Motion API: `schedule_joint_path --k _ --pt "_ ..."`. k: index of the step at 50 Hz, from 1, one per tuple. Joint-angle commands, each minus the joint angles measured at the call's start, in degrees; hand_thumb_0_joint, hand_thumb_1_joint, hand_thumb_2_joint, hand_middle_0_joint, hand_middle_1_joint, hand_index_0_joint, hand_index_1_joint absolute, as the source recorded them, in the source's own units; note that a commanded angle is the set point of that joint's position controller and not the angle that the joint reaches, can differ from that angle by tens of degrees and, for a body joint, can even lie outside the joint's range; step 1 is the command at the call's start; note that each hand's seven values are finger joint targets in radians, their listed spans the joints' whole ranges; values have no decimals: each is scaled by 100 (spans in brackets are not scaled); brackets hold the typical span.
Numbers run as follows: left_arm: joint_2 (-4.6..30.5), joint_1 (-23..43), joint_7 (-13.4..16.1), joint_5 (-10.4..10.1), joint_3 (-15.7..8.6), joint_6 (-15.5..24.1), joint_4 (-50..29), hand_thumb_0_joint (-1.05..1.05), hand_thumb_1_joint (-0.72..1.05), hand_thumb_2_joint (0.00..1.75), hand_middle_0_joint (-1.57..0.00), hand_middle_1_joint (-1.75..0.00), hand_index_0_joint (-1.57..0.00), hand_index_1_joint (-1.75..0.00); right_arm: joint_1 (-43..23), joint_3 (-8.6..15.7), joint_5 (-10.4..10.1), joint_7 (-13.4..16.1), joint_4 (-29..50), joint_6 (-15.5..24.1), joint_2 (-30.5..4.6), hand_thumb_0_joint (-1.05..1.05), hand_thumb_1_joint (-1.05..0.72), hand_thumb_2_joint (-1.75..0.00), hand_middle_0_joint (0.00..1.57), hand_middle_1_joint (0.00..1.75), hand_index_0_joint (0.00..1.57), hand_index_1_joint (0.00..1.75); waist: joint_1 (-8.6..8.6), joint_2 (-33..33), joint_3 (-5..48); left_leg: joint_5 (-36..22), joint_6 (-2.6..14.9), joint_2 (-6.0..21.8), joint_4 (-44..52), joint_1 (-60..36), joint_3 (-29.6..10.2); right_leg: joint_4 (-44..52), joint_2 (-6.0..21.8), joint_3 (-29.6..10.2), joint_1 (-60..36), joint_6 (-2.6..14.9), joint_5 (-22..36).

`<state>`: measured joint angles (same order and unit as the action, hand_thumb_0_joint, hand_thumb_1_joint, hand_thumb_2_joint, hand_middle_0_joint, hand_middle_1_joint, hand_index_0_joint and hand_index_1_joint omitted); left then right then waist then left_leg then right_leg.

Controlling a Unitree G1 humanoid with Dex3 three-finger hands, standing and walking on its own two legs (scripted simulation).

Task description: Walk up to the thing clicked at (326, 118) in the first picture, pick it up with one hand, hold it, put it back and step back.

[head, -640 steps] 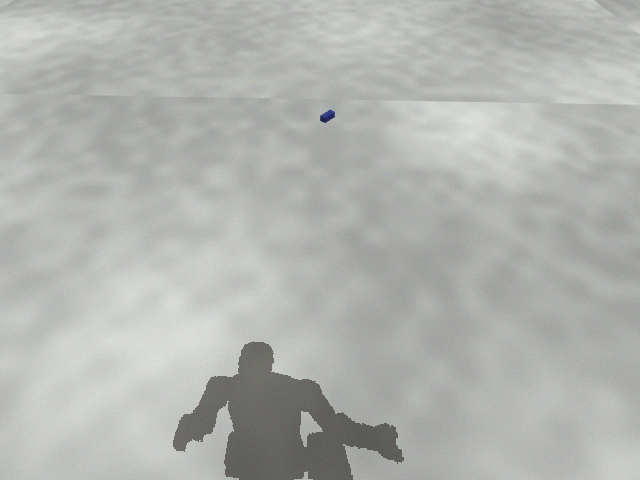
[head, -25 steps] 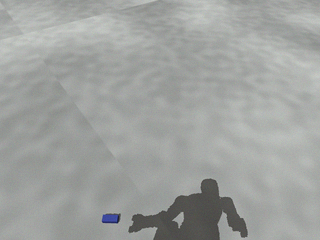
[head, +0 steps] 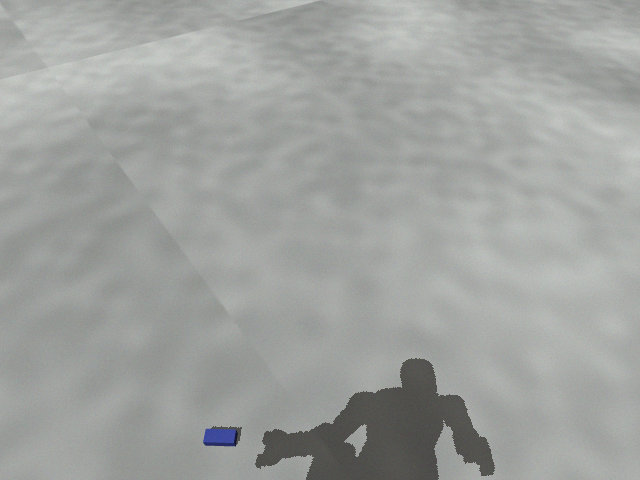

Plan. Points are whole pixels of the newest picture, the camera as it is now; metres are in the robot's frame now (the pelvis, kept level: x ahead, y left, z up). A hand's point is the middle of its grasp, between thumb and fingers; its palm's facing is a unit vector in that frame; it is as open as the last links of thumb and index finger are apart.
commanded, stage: stand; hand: left
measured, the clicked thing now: (220, 437) +0.38 +0.31 -0.77
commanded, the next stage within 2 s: walk up in 0.48 s
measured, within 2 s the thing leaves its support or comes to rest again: neither
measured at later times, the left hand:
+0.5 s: hand out of the picture +0.07 +0.26 -0.16, palm faces -0.04 -0.94 -0.35, open 7.4 cm
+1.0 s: hand out of the picture +0.03 +0.40 -0.18, palm faces +0.01 -0.92 -0.39, open 7.4 cm
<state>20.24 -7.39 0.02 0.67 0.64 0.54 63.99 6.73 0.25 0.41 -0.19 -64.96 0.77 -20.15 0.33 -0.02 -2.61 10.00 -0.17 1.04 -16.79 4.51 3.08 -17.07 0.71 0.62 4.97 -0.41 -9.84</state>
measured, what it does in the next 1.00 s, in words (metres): steps to the left: left foot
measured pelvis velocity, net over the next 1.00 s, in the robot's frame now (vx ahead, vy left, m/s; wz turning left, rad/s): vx -0.03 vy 0.12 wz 0.02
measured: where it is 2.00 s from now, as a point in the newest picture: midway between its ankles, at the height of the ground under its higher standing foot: outside the picture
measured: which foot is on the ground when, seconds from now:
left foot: down 0.00-0.52, up 0.54-0.78, down 0.80-1.00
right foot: down 0.00-0.82, up 0.84-1.00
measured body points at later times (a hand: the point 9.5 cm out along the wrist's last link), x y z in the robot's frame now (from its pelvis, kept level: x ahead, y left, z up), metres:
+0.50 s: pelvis +0.00 +0.00 +0.00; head +0.01 +0.00 +0.45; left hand +0.07 +0.30 -0.13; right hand +0.07 -0.30 -0.13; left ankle -0.01 +0.12 -0.75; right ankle +0.00 -0.12 -0.75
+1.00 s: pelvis -0.03 +0.12 -0.02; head +0.01 +0.15 +0.43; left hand +0.03 +0.45 -0.15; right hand +0.05 -0.18 -0.13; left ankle -0.03 +0.24 -0.75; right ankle -0.05 -0.04 -0.71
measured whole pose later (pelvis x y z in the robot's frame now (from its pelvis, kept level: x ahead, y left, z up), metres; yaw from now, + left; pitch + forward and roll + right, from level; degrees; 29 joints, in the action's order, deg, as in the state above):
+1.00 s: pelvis -0.03 +0.12 -0.02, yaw +1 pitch -2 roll -1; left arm 25.3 -9.4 1.1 0.2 -2.8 -2.4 56.3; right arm 10.3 2.5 1.3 -1.1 -54.7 -0.2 -17.7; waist -0.6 -2.8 -7.2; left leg 18.0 0.0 0.9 -33.4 13.7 -1.9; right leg -52.5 -1.9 -6.5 20.7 1.0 -28.4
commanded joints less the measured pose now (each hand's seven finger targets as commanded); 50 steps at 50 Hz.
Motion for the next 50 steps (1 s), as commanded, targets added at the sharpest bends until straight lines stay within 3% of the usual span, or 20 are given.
schedule_joint_path --k 1,23,24,25,26,27,29,31,34,37,39,40,41,42,43,44,45,46,48,50 --pt "1211 197 59 -4 -268 131 -315 0 90 90 -20 -30 -20 -30 -213 220 12 62 340 105 -1199 0 -90 -90 20 30 20 30 -23 -21 274 -707 138 725 266 -78 -669 253 704 -559 93 167 791" --pt "1217 176 69 8 -258 131 -336 0 90 90 -20 -30 -20 -30 -237 214 18 64 352 96 -1203 0 -90 -90 20 30 20 30 -20 -2 337 -720 143 724 215 -103 -640 243 721 -555 104 154 834" --pt "1892 -222 244 -52 -575 168 -283 0 90 90 -20 -30 -20 -30 -346 568 239 -51 647 -167 -1814 0 -90 -90 20 30 20 30 -214 462 -35 -977 240 404 -583 490 -377 -92 1014 -742 39 307 1623" --pt "2069 -565 336 -38 -644 167 -280 0 90 90 -20 -30 -20 -30 -408 555 244 -88 832 -268 -1568 0 -90 -90 20 30 20 30 -287 102 139 -689 180 248 -1143 862 -239 -103 1391 -1115 -242 557 2073" --pt "2097 -641 402 -15 -687 167 -334 0 90 90 -20 -30 -20 -30 -428 549 249 -127 954 -344 -1387 0 -90 -90 20 30 20 30 -393 -356 101 1317 147 -31 -2019 1311 -293 5 1891 -1672 -352 947 2538" --pt "2184 -685 482 62 -747 186 -452 0 90 90 -20 -30 -20 -30 -352 578 280 -163 1108 -429 -1325 0 -90 -90 20 30 20 30 -436 -358 64 1968 105 -15 -3027 1621 -658 17 2356 -2052 -193 1433 2692" --pt "2042 -351 526 104 -789 189 -815 0 90 90 -20 -30 -20 -30 -43 656 281 -247 1336 -552 -1278 0 -90 -90 20 30 20 30 -195 -484 78 2114 143 120 -4140 1886 -1203 -83 2425 -1850 172 1692 2328" --pt "1875 8 511 109 -752 189 -1037 0 90 90 -20 -30 -20 -30 235 745 213 -301 1428 -575 -1313 0 -90 -90 20 30 20 30 42 -609 229 1962 82 28 -4476 1877 -1344 -224 2013 -1270 308 1534 2101" --pt "1837 -223 463 180 -745 201 -1213 0 90 90 -20 -30 -20 -30 62 763 187 -307 1662 -574 -1265 0 -90 -90 20 30 20 30 -126 -825 408 1880 -20 128 -3709 1979 -1142 -678 1640 -801 -25 1349 2222" --pt "1791 82 357 206 -761 131 -1451 0 90 90 -20 -30 -20 -30 379 802 143 -250 1615 -487 -1216 0 -90 -90 20 30 20 30 -41 -1211 609 1706 -11 210 -2225 1223 -752 -1202 1504 -612 317 1150 1787" --pt "1703 388 254 134 -677 16 -1571 0 90 90 -20 -30 -20 -30 972 871 135 -165 1319 -359 -1175 0 -90 -90 20 30 20 30 294 -1003 684 169 2 -60 -550 114 -302 -2143 1099 -278 956 795 1025" --pt "1245 69 208 73 -547 -62 -1538 0 90 90 -20 -30 -20 -30 1030 944 188 -109 1262 -263 -1468 0 -90 -90 20 30 20 30 300 59 644 -100 59 203 -120 -352 -803 -3230 548 39 1567 467 -267" --pt "752 -200 222 22 -401 -101 -1617 0 90 90 -20 -30 -20 -30 799 972 266 -59 1428 -164 -2008 0 -90 -90 20 30 20 30 94 1617 597 -926 382 1478 3 -277 -2795 -3979 -376 -19 2527 149 -2718" --pt "1268 -204 270 25 -552 -178 -1375 0 90 90 -20 -30 -20 -30 467 933 159 -38 1545 -109 -2263 0 -90 -90 20 30 20 30 137 980 617 402 1100 1905 107 760 -3326 -3953 -136 -940 1842 192 -2631" --pt "1506 61 256 -3 -559 -168 -1298 0 90 90 -20 -30 -20 -30 83 910 84 -26 1576 -95 -2331 0 -90 -90 20 30 20 30 123 1149 276 1320 1446 2037 299 1692 -3587 -4027 -17 -978 1387 204 -2678" --pt "1622 107 214 -12 -608 -172 -1185 0 90 90 -20 -30 -20 -30 -115 810 104 -4 1610 -62 -1986 0 -90 -90 20 30 20 30 22 685 -74 1115 1213 1604 23 1716 -2748 -4080 47 -1123 1497 224 -2314" --pt "1475 -163 155 -80 -606 -177 -1038 0 90 90 -20 -30 -20 -30 -288 728 130 39 1618 -12 -1757 0 -90 -90 20 30 20 30 -166 887 -41 577 1011 1287 -283 1280 -2079 -4018 -11 -1117 1640 212 -1957" --pt "1484 -480 134 -99 -601 -169 -1005 0 90 90 -20 -30 -20 -30 -204 718 136 58 1624 29 -1683 0 -90 -90 20 30 20 30 -229 931 97 -372 810 1111 -482 424 -1694 -3908 -152 -1074 2113 233 -1703" --pt "1450 -302 130 -52 -596 -177 -1069 0 90 90 -20 -30 -20 -30 374 767 90 111 1450 120 -1810 0 -90 -90 20 30 20 30 4 921 229 -1674 1023 1473 -792 -96 -1985 -3507 -105 -938 2134 117 -1855" --pt "1414 76 100 31 -612 -178 -1224 0 90 90 -20 -30 -20 -30 703 774 69 178 1361 154 -1807 0 -90 -90 20 30 20 30 172 829 206 -2575 1085 1550 -882 -313 -1931 -3193 -77 -843 2061 84 -1963"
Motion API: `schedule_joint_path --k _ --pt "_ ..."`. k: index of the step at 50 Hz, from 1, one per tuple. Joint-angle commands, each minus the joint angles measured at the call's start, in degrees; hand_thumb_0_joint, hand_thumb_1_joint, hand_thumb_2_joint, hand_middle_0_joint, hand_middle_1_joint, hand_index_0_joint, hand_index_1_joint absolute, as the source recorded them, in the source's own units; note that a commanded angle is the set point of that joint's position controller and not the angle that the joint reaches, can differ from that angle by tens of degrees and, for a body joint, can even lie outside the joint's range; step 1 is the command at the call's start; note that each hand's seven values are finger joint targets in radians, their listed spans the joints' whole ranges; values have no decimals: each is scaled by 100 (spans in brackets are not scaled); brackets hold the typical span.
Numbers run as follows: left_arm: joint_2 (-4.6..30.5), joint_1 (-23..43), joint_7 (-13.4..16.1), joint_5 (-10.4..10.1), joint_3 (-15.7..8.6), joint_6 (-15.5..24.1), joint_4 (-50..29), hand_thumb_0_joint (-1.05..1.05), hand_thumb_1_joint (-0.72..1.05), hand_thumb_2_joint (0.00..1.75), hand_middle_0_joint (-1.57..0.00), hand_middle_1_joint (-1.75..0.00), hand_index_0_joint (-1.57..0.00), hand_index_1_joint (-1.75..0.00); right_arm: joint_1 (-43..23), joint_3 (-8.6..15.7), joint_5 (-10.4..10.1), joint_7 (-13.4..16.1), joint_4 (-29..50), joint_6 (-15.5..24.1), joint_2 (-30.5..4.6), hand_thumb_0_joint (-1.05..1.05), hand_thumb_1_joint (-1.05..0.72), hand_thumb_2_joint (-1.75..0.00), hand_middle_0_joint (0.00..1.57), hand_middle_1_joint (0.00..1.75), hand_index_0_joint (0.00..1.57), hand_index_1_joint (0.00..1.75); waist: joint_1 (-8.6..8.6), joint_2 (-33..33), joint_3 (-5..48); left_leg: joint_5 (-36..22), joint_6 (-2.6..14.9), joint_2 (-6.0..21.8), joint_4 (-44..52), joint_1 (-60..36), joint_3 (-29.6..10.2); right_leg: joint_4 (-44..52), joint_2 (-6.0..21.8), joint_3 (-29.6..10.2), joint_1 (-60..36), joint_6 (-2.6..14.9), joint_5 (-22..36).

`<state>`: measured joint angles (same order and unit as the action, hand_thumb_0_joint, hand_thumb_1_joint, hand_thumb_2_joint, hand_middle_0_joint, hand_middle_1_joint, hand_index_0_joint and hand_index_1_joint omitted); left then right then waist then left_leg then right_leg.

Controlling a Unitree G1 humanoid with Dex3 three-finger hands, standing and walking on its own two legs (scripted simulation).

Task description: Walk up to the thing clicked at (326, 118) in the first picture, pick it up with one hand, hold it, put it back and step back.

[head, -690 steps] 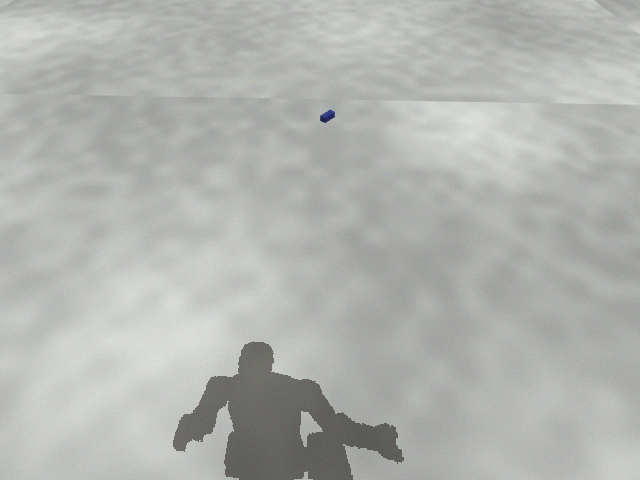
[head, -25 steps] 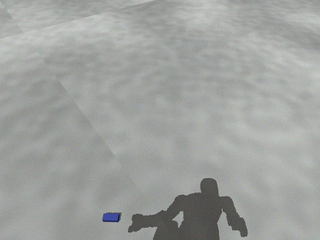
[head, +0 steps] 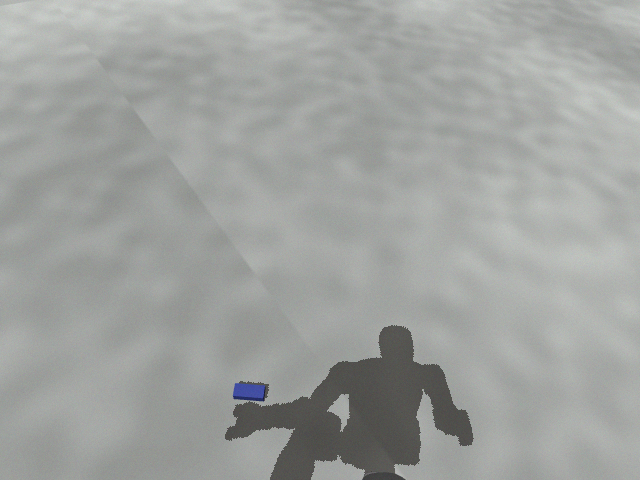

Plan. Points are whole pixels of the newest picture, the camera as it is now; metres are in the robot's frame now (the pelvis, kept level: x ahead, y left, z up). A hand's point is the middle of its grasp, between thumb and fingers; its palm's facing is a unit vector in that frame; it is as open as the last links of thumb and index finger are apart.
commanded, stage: walk up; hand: left
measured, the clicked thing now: (249, 392) +0.42 +0.18 -0.75
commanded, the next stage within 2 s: stand in 1.86 s
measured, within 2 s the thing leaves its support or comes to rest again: neither
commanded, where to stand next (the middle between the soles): +0.03 -0.04 m, yaw -2 degrees
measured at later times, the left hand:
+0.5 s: hand out of the picture +0.10 +0.21 -0.14, palm faces -0.09 -0.93 -0.35, open 7.4 cm
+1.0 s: hand out of the picture +0.09 +0.20 -0.14, palm faces -0.03 -0.94 -0.35, open 7.4 cm
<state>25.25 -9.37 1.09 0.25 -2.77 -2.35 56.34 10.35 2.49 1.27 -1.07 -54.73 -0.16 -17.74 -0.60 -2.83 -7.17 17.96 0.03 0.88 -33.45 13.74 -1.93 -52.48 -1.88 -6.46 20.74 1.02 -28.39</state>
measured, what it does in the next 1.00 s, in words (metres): steps on the spot: right foot, then left foot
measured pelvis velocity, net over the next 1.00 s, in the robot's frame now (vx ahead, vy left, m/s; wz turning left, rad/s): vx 0.00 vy -0.05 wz -0.04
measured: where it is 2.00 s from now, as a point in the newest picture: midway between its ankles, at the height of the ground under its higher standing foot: outside the picture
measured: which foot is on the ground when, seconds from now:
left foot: down 0.00-0.30, up 0.32-0.54, down 0.56-1.00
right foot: up 0.00-0.24, down 0.26-1.00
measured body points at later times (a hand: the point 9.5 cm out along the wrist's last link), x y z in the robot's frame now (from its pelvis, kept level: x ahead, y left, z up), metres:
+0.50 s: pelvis -0.02 -0.04 +0.00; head +0.01 -0.05 +0.45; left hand +0.11 +0.25 -0.11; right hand +0.02 -0.37 -0.12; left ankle -0.01 +0.09 -0.71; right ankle -0.02 -0.15 -0.73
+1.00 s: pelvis +0.00 -0.05 +0.01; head +0.01 -0.06 +0.46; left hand +0.09 +0.25 -0.11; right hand +0.09 -0.36 -0.11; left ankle +0.01 +0.08 -0.73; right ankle -0.02 -0.15 -0.73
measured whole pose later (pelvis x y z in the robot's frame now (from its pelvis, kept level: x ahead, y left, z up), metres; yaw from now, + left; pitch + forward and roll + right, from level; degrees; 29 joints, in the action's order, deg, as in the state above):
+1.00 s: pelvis +0.00 -0.05 +0.01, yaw -2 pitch -3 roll +0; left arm 20.1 -6.8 -0.8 0.3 -1.2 0.0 62.2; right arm 6.1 0.1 0.0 0.3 -59.7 1.9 -21.0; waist -0.7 1.2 -3.1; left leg 12.1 -1.2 1.2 -22.3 7.6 -1.1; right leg -21.9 -1.2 1.2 6.3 1.4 -13.1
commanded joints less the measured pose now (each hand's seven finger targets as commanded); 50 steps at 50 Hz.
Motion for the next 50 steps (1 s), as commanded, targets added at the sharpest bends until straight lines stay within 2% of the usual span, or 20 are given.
schedule_joint_path --k 1,6,9,11,13,14,15,16,20,24,27,28,29,30,31,34,36,38,44,50 --pt "924 321 -25 117 -283 97 -538 0 90 90 -20 -30 -20 -30 477 572 -26 308 352 252 -2085 0 -90 -90 20 30 20 30 333 1121 645 -3599 1124 1653 741 -1356 -1483 344 176 -68 545 -33 -156" --pt "915 196 -146 206 -363 13 -714 0 90 90 -20 -30 -20 -30 553 613 -26 434 568 309 -2149 0 -90 -90 20 30 20 30 316 1116 741 -3415 1331 1905 685 -1225 -1555 434 321 168 476 16 -52" --pt "850 79 -235 215 -402 23 -799 0 90 90 -20 -30 -20 -30 433 598 -5 442 715 326 -2157 0 -90 -90 20 30 20 30 244 1124 845 -2954 1287 1813 592 -920 -1411 789 371 351 131 67 24" --pt "736 -269 -269 188 -422 70 -710 0 90 90 -20 -30 -20 -30 134 521 -1 406 825 301 -2087 0 -90 -90 20 30 20 30 14 1114 916 -2539 1101 1531 292 -393 -1050 1565 271 497 -622 126 396" --pt "788 -610 -222 200 -465 186 -572 0 90 90 -20 -30 -20 -30 -42 360 -70 356 884 235 -1766 0 -90 -90 20 30 20 30 -241 622 1024 -1877 524 887 -490 312 -335 3008 344 325 -1732 276 1639" --pt "1238 -540 -195 263 -551 261 -643 0 90 90 -20 -30 -20 -30 -33 272 -144 335 951 218 -1494 0 -90 -90 20 30 20 30 -201 -448 960 -802 126 210 -1336 1061 64 3188 1223 -1191 -1949 649 2450" --pt "1146 -269 -181 216 -493 295 -783 0 90 90 -20 -30 -20 -30 -52 180 -150 365 902 165 -1318 0 -90 -90 20 30 20 30 -181 -500 753 1549 -23 -183 -1705 1570 250 3360 1797 -1721 -1939 1057 2504" --pt "1339 -88 -199 213 -496 285 -864 0 90 90 -20 -30 -20 -30 37 247 -116 407 814 132 -1526 0 -90 -90 20 30 20 30 -192 -509 769 2018 24 5 -2065 1079 -127 3374 2158 -1914 -1194 1503 2011" --pt "1043 244 -160 187 -413 292 -966 0 90 90 -20 -30 -20 -30 400 258 -144 314 462 181 -1647 0 -90 -90 20 30 20 30 -9 -579 314 1251 37 -25 -1846 931 -266 3237 1479 -817 -881 1103 1896" --pt "1086 168 -161 147 -397 298 -945 0 90 90 -20 -30 -20 -30 460 173 -93 270 375 247 -1555 0 -90 -90 20 30 20 30 -76 -763 558 922 -9 22 -595 564 60 3054 1459 -680 -1176 1087 2243" --pt "884 523 -193 8 -289 229 -971 0 90 90 -20 -30 -20 -30 749 196 -20 279 136 340 -1483 0 -90 -90 20 30 20 30 263 -339 710 -621 65 -116 1214 -663 151 2401 1289 -286 -656 722 2599" --pt "650 532 -201 -37 -202 233 -1000 0 90 90 -20 -30 -20 -30 709 236 24 294 156 373 -1649 0 -90 -90 20 30 20 30 248 90 844 -1079 215 294 1401 -1033 -565 2081 1056 -126 -381 424 2534" --pt "449 449 -202 -110 -141 226 -966 0 90 90 -20 -30 -20 -30 463 258 80 304 262 423 -1907 0 -90 -90 20 30 20 30 84 744 848 -1422 515 1156 1759 -960 -1762 1603 471 181 -138 92 1806" --pt "524 286 -176 -134 -172 164 -750 0 90 90 -20 -30 -20 -30 11 254 30 283 368 436 -2081 0 -90 -90 20 30 20 30 -109 856 698 -662 1017 1685 1749 -371 -2224 1694 277 381 -438 28 540" --pt "728 147 -159 -63 -223 167 -579 0 90 90 -20 -30 -20 -30 -300 247 -5 244 390 426 -2128 0 -90 -90 20 30 20 30 -157 960 570 -322 1198 1679 1611 278 -2032 1723 460 275 -1079 82 171" --pt "722 249 -192 0 -207 299 -408 0 90 90 -20 -30 -20 -30 -284 85 -54 216 315 395 -1652 0 -90 -90 20 30 20 30 -133 849 622 -1241 405 785 1282 13 -705 2844 585 56 -1477 200 1670" --pt "771 395 -180 -18 -194 331 -320 0 90 90 -20 -30 -20 -30 -136 55 -92 210 177 390 -1571 0 -90 -90 20 30 20 30 -7 770 760 -1098 218 562 1253 -32 -561 2989 710 -38 -1603 244 2092" --pt "749 454 -182 -3 -144 328 -203 0 90 90 -20 -30 -20 -30 -306 40 -97 200 127 352 -1560 0 -90 -90 20 30 20 30 2 741 658 -475 216 549 1484 -146 -571 3120 740 -22 -1401 231 1659" --pt "742 530 -150 7 -128 400 107 0 90 90 -20 -30 -20 -30 -346 20 -116 202 -77 331 -1487 0 -90 -90 20 30 20 30 70 103 905 -1589 198 544 1173 -808 -362 3465 881 -49 -1386 211 2549" --pt "688 646 -113 -10 -133 404 261 0 90 90 -20 -30 -20 -30 -533 18 -93 202 -235 284 -1459 0 -90 -90 20 30 20 30 66 41 892 -1877 147 567 1282 -908 -302 3566 884 51 -1434 136 2909"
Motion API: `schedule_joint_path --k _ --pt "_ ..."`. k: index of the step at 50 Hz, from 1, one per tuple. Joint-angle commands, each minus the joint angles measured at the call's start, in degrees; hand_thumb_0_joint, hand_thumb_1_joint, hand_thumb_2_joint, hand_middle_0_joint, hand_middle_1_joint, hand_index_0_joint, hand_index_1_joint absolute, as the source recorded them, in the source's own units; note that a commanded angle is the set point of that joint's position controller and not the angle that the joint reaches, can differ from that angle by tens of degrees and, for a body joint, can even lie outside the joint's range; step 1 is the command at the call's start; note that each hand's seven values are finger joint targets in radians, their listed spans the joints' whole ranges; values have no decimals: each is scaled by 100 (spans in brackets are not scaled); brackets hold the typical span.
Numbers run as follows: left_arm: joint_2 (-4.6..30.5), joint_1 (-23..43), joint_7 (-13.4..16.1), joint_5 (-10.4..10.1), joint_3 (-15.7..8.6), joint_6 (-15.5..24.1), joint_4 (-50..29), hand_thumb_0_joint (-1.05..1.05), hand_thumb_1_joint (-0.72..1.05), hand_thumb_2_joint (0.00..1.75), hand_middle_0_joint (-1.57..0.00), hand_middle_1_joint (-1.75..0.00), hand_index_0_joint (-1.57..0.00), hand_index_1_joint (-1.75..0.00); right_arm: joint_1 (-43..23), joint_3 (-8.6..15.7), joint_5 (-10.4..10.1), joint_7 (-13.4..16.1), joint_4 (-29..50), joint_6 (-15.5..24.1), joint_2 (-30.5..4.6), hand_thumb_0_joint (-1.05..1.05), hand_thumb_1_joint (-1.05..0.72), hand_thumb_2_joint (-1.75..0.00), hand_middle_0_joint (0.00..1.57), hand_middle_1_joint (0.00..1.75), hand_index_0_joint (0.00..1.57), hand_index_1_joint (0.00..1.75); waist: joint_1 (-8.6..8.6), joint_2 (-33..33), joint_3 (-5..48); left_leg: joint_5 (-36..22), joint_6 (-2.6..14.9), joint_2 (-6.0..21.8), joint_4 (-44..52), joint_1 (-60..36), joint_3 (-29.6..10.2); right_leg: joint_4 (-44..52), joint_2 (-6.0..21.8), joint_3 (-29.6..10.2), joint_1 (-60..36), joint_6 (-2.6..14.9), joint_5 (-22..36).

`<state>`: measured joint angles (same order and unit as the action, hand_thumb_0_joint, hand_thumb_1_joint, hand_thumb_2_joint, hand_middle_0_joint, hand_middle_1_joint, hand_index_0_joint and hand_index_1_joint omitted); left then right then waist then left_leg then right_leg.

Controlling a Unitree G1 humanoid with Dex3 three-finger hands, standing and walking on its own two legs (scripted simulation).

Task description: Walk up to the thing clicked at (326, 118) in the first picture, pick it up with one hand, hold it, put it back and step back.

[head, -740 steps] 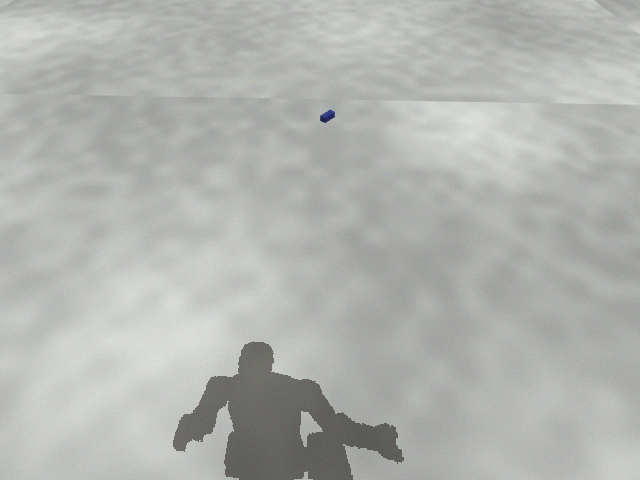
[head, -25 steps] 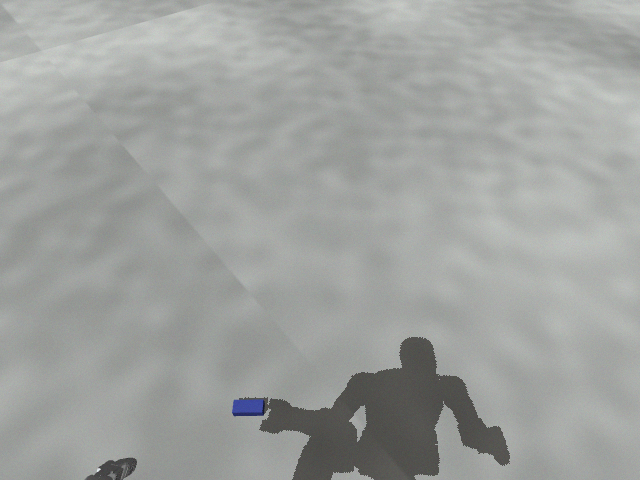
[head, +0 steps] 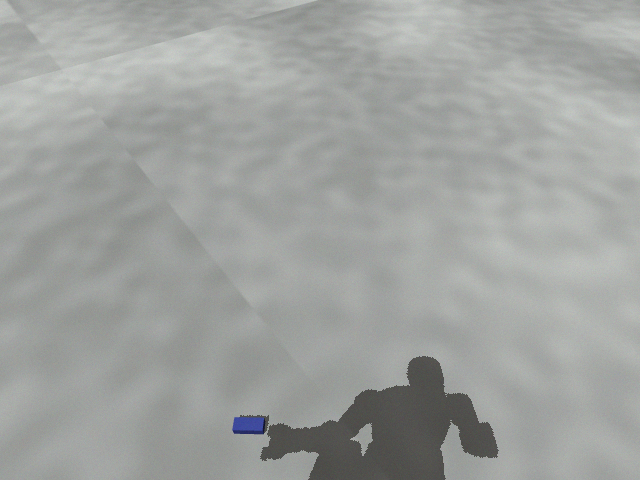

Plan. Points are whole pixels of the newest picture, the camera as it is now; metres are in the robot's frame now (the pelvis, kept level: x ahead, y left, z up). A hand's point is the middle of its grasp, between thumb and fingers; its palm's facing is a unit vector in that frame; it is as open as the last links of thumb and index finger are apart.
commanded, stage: walk up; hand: left
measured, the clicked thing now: (249, 425) +0.41 +0.25 -0.76
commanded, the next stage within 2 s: stand in 0.86 s
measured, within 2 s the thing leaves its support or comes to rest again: neither
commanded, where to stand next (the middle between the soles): +0.03 +0.01 m, yaw +1 degrees
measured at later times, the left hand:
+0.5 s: hand out of the picture +0.09 +0.25 -0.15, palm faces +0.00 -0.95 -0.32, open 7.4 cm
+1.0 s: hand out of the picture +0.08 +0.26 -0.15, palm faces -0.03 -0.94 -0.33, open 7.4 cm
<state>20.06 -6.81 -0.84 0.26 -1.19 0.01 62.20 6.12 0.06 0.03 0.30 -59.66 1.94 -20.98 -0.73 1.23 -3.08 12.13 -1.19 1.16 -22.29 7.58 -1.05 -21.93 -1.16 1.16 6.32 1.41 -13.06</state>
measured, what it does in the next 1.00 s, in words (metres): stands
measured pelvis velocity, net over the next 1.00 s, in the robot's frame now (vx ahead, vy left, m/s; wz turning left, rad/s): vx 0.00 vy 0.01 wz -0.01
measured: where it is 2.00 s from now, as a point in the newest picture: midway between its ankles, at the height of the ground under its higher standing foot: outside the picture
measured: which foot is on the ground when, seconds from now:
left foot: down 0.00-1.00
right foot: down 0.00-1.00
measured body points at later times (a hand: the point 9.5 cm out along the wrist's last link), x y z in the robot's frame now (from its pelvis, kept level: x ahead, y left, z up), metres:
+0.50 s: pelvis +0.00 +0.00 +0.00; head +0.00 +0.00 +0.45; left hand +0.09 +0.30 -0.13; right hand +0.07 -0.30 -0.13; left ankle +0.00 +0.13 -0.74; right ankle -0.01 -0.10 -0.74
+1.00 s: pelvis +0.00 +0.01 +0.00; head +0.01 +0.01 +0.45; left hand +0.08 +0.31 -0.13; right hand +0.07 -0.29 -0.13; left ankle +0.00 +0.13 -0.74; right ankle -0.01 -0.10 -0.74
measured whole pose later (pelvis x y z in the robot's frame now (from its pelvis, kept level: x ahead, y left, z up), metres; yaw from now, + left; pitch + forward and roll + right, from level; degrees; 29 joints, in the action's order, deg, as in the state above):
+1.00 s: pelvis +0.00 +0.01 +0.00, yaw -1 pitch -2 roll +0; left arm 19.7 -5.6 -0.3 0.4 -0.7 0.5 64.9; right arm 6.1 0.2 0.4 0.2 -64.8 1.1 -20.0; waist 0.3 0.0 -3.4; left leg 9.7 -0.3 0.4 -17.7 5.8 0.0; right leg -16.9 -0.4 0.1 4.6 0.2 -10.0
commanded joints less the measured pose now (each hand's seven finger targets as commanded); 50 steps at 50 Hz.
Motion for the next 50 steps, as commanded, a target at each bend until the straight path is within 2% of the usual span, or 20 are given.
schedule_joint_path --k 1,8,17,36,42,43,44,50 --pt "1201 354 84 -10 -288 168 -292 0 90 90 -20 -30 -20 -30 -167 257 34 61 240 68 -1143 0 -90 -90 20 30 20 30 54 -340 522 -1348 283 551 157 -367 -376 527 818 -713 -5 84 1454" --pt "1236 441 101 15 -315 161 -186 0 90 90 -20 -30 -20 -30 -258 258 44 61 120 44 -1118 0 -90 -90 20 30 20 30 77 -256 585 -1393 270 582 273 -364 -334 586 842 -677 -206 73 1565" --pt "1191 459 88 16 -318 133 -139 0 90 90 -20 -30 -20 -30 -318 233 52 69 2 57 -1119 0 -90 -90 20 30 20 30 30 -32 474 -1089 240 598 536 -246 -382 686 797 -666 -242 52 1104" --pt "1145 513 67 37 -313 94 -62 0 90 90 -20 -30 -20 -30 -101 250 75 86 -138 73 -1118 0 -90 -90 20 30 20 30 94 -152 377 -739 269 584 699 -82 -450 742 736 -679 -247 44 629" --pt "1127 463 74 32 -300 93 -45 0 90 90 -20 -30 -20 -30 -144 252 80 79 -134 73 -1095 0 -90 -90 20 30 20 30 89 -126 318 -844 264 567 683 -91 -469 748 722 -646 -163 16 679" --pt "1158 435 100 26 -227 151 -109 0 90 90 -20 -30 -20 -30 -243 249 81 71 -124 50 -1136 0 -90 -90 20 30 20 30 61 -5 315 -1170 246 647 623 -155 -479 733 849 -713 -177 12 1095" --pt "1171 417 105 9 -226 176 -90 0 90 90 -20 -30 -20 -30 -192 240 71 66 -131 33 -1103 0 -90 -90 20 30 20 30 87 -72 371 -1200 247 651 620 -168 -480 725 863 -706 -225 2 1198" --pt "1189 375 123 8 -165 209 -96 0 90 90 -20 -30 -20 -30 -204 216 51 42 -149 14 -1108 0 -90 -90 20 30 20 30 100 -87 581 -1343 237 653 646 -339 -468 688 862 -676 -339 -16 1430"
